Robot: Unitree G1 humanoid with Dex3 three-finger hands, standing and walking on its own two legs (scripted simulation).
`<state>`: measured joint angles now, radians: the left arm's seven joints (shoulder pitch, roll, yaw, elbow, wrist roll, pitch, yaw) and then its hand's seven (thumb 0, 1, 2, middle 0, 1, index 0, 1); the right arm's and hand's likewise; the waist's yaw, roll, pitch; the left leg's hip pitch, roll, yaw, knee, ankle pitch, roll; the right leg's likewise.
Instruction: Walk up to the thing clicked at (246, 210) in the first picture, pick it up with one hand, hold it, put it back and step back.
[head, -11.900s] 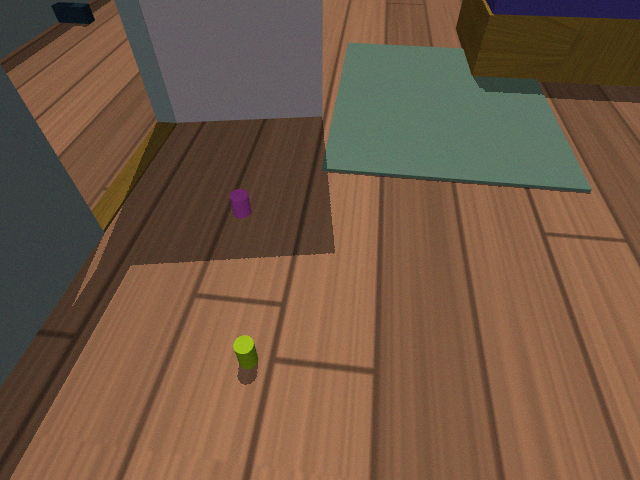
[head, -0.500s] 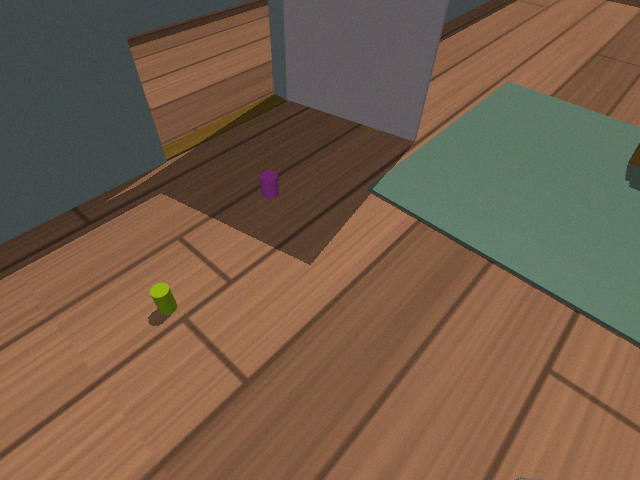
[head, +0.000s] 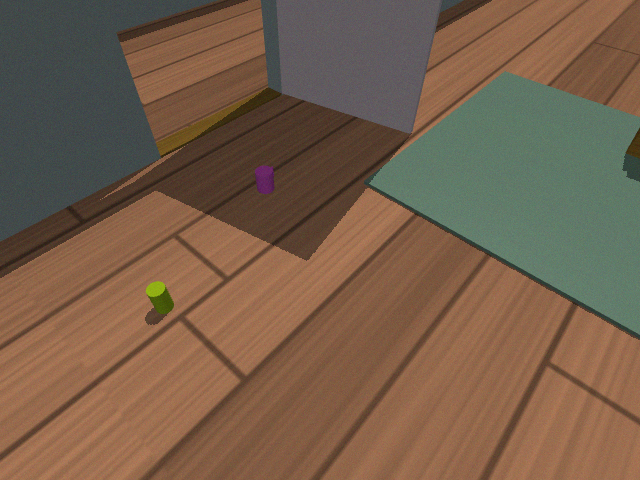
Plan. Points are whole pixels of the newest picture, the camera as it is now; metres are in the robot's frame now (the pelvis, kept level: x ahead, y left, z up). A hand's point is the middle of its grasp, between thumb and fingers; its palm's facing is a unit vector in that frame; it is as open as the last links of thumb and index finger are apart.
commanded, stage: stand
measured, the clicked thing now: (266, 177) +1.53 +0.21 -0.73
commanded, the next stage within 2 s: walk up in 1.70 s
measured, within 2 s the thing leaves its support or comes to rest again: neither
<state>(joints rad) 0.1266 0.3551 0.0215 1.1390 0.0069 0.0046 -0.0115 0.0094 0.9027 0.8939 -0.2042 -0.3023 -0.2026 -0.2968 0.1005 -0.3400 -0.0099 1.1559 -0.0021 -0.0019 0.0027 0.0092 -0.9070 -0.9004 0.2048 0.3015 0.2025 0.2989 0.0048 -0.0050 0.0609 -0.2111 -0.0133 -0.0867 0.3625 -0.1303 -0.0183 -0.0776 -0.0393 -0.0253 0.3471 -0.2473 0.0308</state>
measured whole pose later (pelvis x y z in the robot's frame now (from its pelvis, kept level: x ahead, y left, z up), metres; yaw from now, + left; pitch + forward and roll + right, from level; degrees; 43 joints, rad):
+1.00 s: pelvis +0.01 -0.01 +0.00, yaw -1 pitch -2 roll +0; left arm 0.12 0.35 0.02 1.12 0.01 0.00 -0.01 0.01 0.90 0.89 -0.20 -0.30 -0.20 -0.30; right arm 0.09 -0.35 0.00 1.14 0.00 -0.01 0.00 0.01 -0.91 -0.90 0.20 0.30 0.20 0.30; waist 0.01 0.00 0.06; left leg -0.17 0.00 -0.08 0.35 -0.14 -0.03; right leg -0.04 -0.03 -0.02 0.32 -0.25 0.02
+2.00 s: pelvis +0.09 +0.03 -0.02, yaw +2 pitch -3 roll +0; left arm 0.30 0.46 0.10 1.02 0.03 -0.02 -0.06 0.01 0.90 0.89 -0.21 -0.30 -0.20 -0.30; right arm 0.18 -0.42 -0.10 1.01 -0.04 -0.05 0.07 0.01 -0.91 -0.90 0.20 0.30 0.20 0.30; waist 0.05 -0.04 0.07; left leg -0.35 0.03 0.05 0.59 -0.16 0.01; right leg 0.02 -0.10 -0.05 0.52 -0.46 0.01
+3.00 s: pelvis +0.56 +0.01 -0.03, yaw -1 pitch -2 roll -1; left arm 0.35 0.42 0.06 0.88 0.00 -0.04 -0.04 0.01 0.90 0.89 -0.20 -0.30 -0.20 -0.30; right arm 0.21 -0.39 -0.07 0.84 -0.03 -0.08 0.07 0.01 -0.91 -0.90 0.20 0.30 0.20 0.30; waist 0.04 -0.04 0.10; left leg -0.41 0.04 0.09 0.65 -0.20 0.04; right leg -0.17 -0.02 -0.02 0.92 -0.50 -0.05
